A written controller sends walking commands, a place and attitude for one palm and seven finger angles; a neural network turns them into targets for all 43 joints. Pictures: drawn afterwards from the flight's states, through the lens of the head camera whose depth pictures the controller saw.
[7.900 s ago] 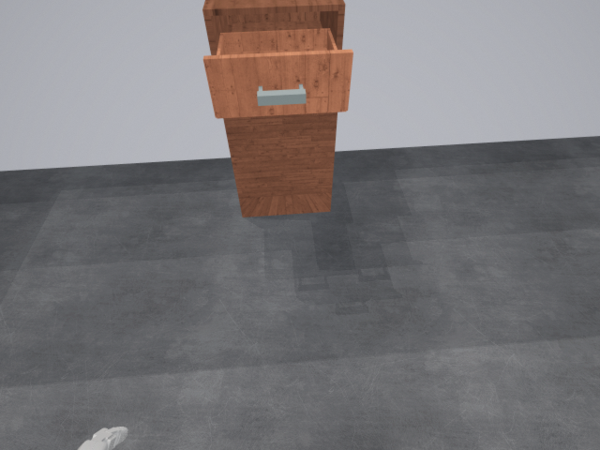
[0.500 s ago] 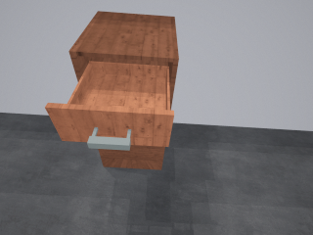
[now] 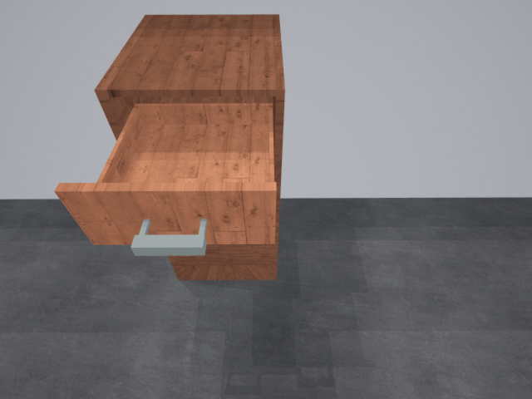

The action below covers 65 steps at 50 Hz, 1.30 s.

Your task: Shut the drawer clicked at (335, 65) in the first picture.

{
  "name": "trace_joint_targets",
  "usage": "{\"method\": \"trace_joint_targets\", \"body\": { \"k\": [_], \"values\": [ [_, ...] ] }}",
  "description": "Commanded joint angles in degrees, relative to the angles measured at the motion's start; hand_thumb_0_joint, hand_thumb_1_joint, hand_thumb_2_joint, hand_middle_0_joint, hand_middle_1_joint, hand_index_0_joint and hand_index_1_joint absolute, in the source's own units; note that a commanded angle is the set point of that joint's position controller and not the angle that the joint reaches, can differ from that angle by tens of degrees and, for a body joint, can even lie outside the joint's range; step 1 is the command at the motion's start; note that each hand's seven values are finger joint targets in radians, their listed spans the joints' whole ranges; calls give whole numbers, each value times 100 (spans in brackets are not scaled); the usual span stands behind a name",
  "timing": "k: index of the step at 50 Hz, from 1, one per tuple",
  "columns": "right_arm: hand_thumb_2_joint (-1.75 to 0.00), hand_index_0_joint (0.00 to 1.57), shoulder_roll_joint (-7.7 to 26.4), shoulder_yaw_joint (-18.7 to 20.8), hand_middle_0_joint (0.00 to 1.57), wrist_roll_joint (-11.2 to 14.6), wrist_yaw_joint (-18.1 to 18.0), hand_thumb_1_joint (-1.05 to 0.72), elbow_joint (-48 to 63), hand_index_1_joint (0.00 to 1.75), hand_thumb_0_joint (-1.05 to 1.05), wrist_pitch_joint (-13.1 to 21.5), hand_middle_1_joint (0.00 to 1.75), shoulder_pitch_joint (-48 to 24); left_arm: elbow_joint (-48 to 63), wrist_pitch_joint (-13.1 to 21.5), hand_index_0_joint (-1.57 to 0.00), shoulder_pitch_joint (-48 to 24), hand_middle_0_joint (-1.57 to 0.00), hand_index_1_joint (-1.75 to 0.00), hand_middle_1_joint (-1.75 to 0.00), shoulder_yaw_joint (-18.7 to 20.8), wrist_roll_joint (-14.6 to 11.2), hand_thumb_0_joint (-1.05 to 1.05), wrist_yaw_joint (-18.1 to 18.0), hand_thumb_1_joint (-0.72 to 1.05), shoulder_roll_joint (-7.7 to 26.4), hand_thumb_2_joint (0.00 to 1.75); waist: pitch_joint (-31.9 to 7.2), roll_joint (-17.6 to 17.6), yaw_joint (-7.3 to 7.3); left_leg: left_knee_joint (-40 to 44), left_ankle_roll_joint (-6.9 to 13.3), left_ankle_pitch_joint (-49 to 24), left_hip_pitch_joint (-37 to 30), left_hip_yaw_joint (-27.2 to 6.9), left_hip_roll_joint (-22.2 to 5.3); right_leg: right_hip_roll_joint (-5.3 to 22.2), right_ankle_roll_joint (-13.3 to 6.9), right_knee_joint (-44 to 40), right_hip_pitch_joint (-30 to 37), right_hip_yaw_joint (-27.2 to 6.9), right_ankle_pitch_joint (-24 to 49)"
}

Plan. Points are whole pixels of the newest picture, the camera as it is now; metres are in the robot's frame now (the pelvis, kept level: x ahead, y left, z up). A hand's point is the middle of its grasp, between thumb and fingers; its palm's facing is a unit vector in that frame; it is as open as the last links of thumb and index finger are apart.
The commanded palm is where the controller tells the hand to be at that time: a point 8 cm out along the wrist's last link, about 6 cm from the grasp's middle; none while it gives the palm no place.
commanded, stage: look again from close up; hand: left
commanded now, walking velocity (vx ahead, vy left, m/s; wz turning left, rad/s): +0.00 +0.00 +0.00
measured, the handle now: (172, 234) +0.38 +0.19 +0.01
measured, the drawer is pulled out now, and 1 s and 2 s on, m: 0.28 0.28 0.28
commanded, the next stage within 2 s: shuffle to correct the standing spot in 0.54 s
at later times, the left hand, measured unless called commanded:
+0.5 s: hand out of the picture +0.00 +0.21 -0.17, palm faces +0.02 -0.97 -0.23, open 7.4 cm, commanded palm none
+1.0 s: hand out of the picture +0.01 +0.17 -0.19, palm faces +0.06 -0.98 -0.19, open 7.4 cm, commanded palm none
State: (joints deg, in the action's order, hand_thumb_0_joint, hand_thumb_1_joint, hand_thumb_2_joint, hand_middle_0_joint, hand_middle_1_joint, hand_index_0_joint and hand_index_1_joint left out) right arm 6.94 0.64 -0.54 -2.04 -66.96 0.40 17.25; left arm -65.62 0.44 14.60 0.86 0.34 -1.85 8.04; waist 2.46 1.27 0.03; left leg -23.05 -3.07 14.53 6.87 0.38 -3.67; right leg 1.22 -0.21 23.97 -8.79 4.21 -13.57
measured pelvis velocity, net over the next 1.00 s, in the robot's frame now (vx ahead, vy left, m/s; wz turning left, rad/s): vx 0.04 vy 0.00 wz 0.02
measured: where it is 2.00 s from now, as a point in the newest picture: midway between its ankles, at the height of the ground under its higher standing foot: outside the picture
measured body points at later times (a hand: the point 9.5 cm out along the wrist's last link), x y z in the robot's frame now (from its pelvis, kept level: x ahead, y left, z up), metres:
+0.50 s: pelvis -0.01 +0.02 -0.01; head +0.00 +0.01 +0.44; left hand +0.00 +0.26 -0.16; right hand -0.01 -0.19 -0.17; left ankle -0.02 +0.15 -0.74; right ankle -0.01 -0.11 -0.74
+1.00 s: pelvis +0.04 +0.00 -0.02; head +0.06 +0.00 +0.43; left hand +0.01 +0.22 -0.17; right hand +0.02 -0.22 -0.18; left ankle -0.02 +0.15 -0.74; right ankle -0.01 -0.11 -0.74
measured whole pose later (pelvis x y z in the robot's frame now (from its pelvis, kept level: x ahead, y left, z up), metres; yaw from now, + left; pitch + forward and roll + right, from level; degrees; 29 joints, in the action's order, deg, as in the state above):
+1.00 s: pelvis +0.04 +0.00 -0.02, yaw +1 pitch +0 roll +0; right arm 8.4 0.1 -1.2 -1.0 -63.7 1.4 18.8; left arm -63.4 1.4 18.6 1.2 1.2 -0.6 8.4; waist 2.2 0.3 0.0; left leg -35.1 -1.2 23.2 11.5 0.3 -2.5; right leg 2.8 -0.1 35.9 -12.5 4.9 -23.4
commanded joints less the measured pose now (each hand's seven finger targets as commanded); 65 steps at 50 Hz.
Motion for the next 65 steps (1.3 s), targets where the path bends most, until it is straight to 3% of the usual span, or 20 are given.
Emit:
{"method": "trace_joint_targets", "body": {
  "k": [1,2,3,4,5,8,14,32,37,40,43,47,50,52,54,55,56,57,61,65],
  "values": [
    [-90,20,498,66,20,-18,-39,-90,127,30,0,37,30,385,125,52,-20,401,-20,-30,-30,94,11,0,-21,90,594,90,205,-234,-46,328,229,-870,307,-65,-229,493,-66,-543,-51,-424,827],
    [-90,20,746,72,20,17,50,-90,569,30,0,142,30,-329,-40,225,-20,877,-20,-30,-30,59,70,0,-258,90,740,90,301,-556,-286,-1058,115,-708,946,212,-191,915,22,-279,-33,-902,3749],
    [-90,20,419,65,20,12,72,-90,797,30,0,68,30,103,254,282,-20,666,-20,-30,-30,114,64,0,-204,90,1013,90,-233,-398,95,-1023,240,626,856,48,-52,1242,-258,-313,94,-1046,2809],
    [-90,20,387,70,20,-8,71,-90,688,30,0,62,30,251,333,272,-20,409,-20,-30,-30,76,61,0,-143,90,900,90,-138,-39,164,-727,250,452,576,104,-20,1091,-361,-358,-323,-889,1616],
    [-90,20,354,24,20,-39,107,-90,644,30,0,86,30,436,386,259,-20,274,-20,-30,-30,73,54,0,-112,90,906,90,-312,312,207,-457,228,-115,328,134,-33,859,-401,-170,-386,-695,1077],
    [-90,20,605,22,20,-37,100,-90,757,30,0,115,30,398,486,152,-20,290,-20,-30,-30,41,38,0,-72,90,676,90,-20,150,103,-191,369,-245,796,-145,-204,440,-229,-5,-435,-501,-230],
    [-90,20,758,-21,20,-31,81,-90,858,30,0,118,30,295,508,53,-20,393,-20,-30,-30,-2,44,0,-18,90,609,90,583,-176,6,267,458,224,1150,-332,-193,350,-138,37,-555,-460,-485],
    [-90,20,765,-60,20,-11,63,-90,551,30,0,150,30,229,452,70,-20,383,-20,-30,-30,13,29,0,-1,90,752,90,46,-189,-42,163,419,-878,502,-115,-152,492,-80,71,-186,-446,641],
    [-90,20,767,-21,20,-76,99,-90,528,30,0,52,30,285,454,9,-20,408,-20,-30,-30,60,97,0,49,90,744,90,469,-123,-12,265,536,967,949,-271,-113,397,-126,103,-583,-274,-1391],
    [-90,20,724,10,20,-101,103,-90,522,30,0,41,30,320,459,23,-20,489,-20,-30,-30,71,110,0,81,90,712,90,644,-82,8,278,597,1306,987,-345,-122,337,-197,131,-799,-296,-1612],
    [-90,20,718,17,20,-98,96,-90,532,30,0,108,30,402,444,81,-20,578,-20,-30,-30,99,105,0,106,90,684,90,559,48,-2,39,641,603,959,-334,-160,333,-247,367,-690,-254,-1087],
    [-90,20,614,5,20,-83,60,-90,559,30,0,205,30,384,295,166,-20,936,-20,-30,-30,174,87,0,102,90,797,90,92,-437,-87,-877,556,-606,972,177,29,608,-386,474,-14,-425,557],
    [-90,20,413,1,20,-74,64,-90,713,30,0,214,30,85,138,186,-20,1419,-20,-30,-30,273,104,0,56,90,1024,90,74,-1294,-246,-1710,446,627,1761,651,310,1231,-763,137,675,-1102,1768],
    [-90,20,374,-2,20,-59,70,-90,748,30,0,243,30,-2,132,179,-20,1373,-20,-30,-30,277,132,0,22,90,944,90,159,-1164,-196,-1423,456,1113,1743,640,234,1310,-933,368,688,-1066,2504],
    [-90,20,556,38,20,-86,72,-90,367,30,0,300,30,868,295,128,-20,825,-20,-30,-30,200,94,0,44,90,737,90,-71,-53,333,-192,597,-837,-135,302,-7,611,-526,1702,-462,-101,2105],
    [-90,20,1054,159,20,-150,1,-90,77,30,0,327,30,1694,507,151,-20,549,-20,-30,-30,131,69,0,62,90,405,90,-247,1384,600,-133,1093,-3107,-1111,-1109,-1125,9,-184,3036,-1737,463,409],
    [-90,20,1149,133,20,-159,-78,-90,-81,30,0,265,30,2110,772,161,-20,-11,-20,-30,-30,84,66,0,24,90,396,90,22,1943,746,-28,1538,-6291,-1719,-1755,-1813,-180,-114,4028,-2923,233,-2279],
    [-90,20,1101,78,20,-183,-120,-90,-131,30,0,194,30,2091,858,127,-20,-319,-20,-30,-30,171,56,0,-13,90,590,90,161,1660,763,-375,1708,-7086,-1858,-1491,-1881,35,-206,4458,-3321,-195,-2532],
    [-90,20,1060,63,20,-200,-141,-90,522,30,0,157,30,516,892,21,-20,-170,-20,-30,-30,168,-1,0,95,90,211,90,563,777,126,-145,1153,-4855,-78,-519,-1419,391,-183,2946,-2094,-199,-1692],
    [-90,20,1110,142,20,-36,-52,-90,708,30,0,122,30,10,455,62,-20,1370,-20,-30,-30,211,32,0,77,90,515,90,-265,56,-511,-952,514,-2426,599,242,-464,128,11,629,208,110,1533]
  ]
}}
